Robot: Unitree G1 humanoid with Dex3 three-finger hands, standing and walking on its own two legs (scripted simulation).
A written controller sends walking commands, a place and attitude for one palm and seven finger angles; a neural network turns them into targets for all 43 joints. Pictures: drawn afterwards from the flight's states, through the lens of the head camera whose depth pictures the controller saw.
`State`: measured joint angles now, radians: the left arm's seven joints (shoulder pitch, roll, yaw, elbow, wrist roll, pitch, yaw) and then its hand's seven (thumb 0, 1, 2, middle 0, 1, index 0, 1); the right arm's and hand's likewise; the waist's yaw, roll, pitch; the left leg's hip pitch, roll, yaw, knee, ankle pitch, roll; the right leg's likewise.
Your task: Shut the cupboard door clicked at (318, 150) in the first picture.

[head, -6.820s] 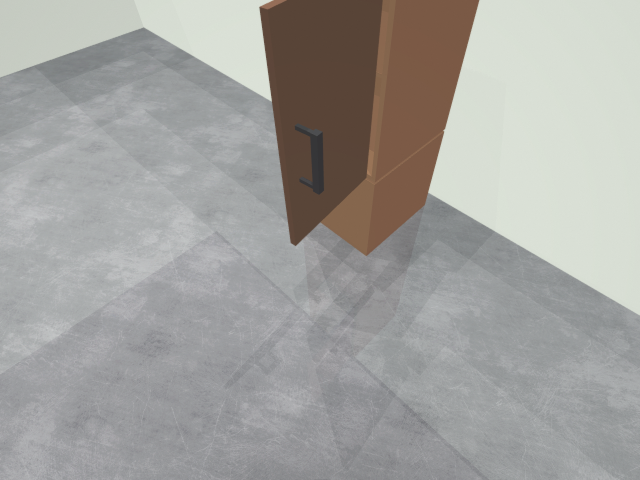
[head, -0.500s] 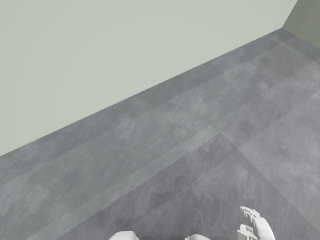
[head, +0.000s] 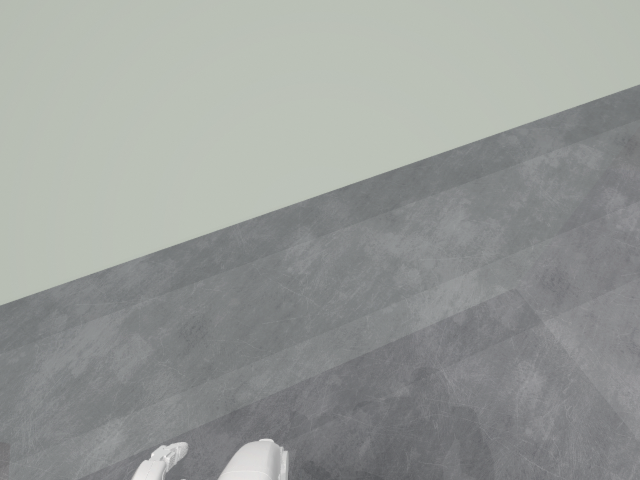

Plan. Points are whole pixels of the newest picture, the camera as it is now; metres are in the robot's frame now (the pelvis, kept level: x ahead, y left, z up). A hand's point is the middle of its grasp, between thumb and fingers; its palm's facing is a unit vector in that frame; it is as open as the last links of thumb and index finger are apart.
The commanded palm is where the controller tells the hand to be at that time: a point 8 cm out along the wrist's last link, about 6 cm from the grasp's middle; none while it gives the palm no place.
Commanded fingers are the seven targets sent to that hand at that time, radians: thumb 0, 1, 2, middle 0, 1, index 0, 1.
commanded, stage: walk to a spot facing it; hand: left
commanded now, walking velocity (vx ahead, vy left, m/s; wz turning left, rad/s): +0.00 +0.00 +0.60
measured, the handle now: out of the picture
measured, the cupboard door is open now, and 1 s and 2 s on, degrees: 97 97 97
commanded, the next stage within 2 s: none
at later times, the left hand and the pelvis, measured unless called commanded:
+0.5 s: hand out of the picture +0.03 +0.25 -0.16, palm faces +0.30 -0.91 -0.28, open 7.4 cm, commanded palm none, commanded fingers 0.00 0.90 0.90 -0.20 -0.30 -0.20 -0.30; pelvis +0.00 +0.01 +0.00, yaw +17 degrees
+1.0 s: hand out of the picture -0.03 +0.15 -0.16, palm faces +0.58 -0.77 -0.24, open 7.3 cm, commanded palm none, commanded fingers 0.00 0.90 0.90 -0.20 -0.30 -0.20 -0.30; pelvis +0.03 -0.04 +0.00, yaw +37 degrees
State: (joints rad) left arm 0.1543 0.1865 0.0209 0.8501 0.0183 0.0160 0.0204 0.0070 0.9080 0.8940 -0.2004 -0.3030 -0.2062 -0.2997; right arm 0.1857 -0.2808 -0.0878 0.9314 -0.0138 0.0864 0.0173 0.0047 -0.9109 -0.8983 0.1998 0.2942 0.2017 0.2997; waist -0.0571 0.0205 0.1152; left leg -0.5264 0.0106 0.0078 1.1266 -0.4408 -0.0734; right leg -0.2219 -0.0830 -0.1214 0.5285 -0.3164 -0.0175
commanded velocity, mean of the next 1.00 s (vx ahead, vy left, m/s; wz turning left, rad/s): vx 0.00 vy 0.00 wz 0.60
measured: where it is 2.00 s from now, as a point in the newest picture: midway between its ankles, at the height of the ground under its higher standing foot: (298, 462)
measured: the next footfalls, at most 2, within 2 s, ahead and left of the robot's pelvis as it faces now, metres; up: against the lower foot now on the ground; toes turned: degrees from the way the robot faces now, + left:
left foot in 0.24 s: +0.02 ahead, +0.14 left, +0.00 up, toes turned +15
right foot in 0.64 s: +0.09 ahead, -0.12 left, +0.00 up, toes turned +21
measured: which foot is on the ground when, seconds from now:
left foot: up 0.00-0.22, down 0.24-0.64, up 0.66-1.00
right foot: down 0.00-0.24, up 0.26-0.62, down 0.64-1.00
